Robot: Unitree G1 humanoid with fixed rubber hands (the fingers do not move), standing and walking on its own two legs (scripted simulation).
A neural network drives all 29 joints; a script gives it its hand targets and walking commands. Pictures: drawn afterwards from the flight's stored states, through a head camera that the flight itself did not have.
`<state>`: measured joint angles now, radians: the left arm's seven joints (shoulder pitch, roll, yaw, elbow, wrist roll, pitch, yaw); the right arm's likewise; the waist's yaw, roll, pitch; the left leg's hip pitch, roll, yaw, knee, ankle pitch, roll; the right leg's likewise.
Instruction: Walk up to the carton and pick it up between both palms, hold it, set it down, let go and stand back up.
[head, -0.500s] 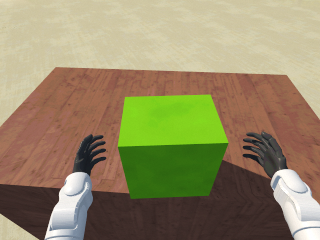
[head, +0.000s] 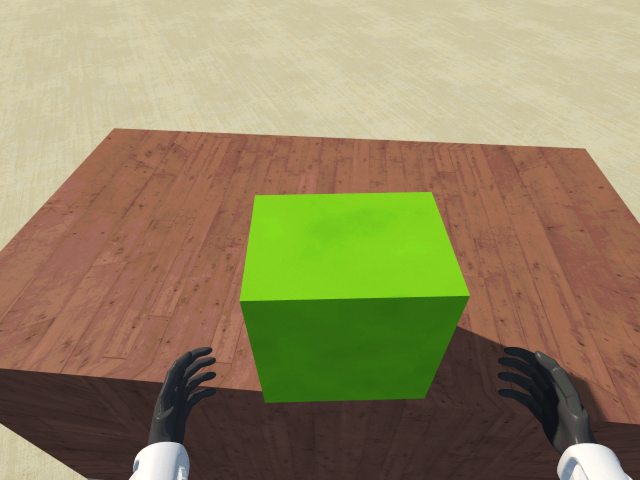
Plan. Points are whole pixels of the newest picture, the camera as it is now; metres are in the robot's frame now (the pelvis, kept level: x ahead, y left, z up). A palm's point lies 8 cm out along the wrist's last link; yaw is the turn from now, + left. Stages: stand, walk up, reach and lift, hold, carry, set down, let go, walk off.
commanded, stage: set down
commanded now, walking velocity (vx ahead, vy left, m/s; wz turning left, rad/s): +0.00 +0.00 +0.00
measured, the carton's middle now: (344, 302) +0.37 +0.00 +0.03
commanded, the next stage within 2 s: let go in 1.32 s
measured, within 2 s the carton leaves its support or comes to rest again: neither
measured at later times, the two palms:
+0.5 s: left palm (165, 466) +0.18 +0.22 -0.04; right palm (542, 464) +0.18 -0.23 -0.03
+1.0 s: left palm out of the picture +0.16 +0.23 -0.07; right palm (536, 471) +0.17 -0.22 -0.04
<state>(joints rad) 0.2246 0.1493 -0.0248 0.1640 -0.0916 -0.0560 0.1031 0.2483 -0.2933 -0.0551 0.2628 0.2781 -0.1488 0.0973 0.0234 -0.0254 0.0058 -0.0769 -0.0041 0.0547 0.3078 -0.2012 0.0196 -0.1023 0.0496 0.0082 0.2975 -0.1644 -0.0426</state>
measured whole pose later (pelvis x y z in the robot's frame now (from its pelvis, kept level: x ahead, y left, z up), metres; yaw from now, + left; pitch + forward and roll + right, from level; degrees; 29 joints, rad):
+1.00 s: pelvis -0.01 +0.01 +0.00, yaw +0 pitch -5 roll +0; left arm 0.20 0.19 0.00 0.48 0.01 0.10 0.04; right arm 0.17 -0.19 -0.04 0.57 0.04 -0.18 0.06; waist 0.01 -0.04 0.07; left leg -0.03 -0.01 0.06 0.33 -0.22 0.03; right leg -0.05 0.05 0.01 0.32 -0.17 -0.04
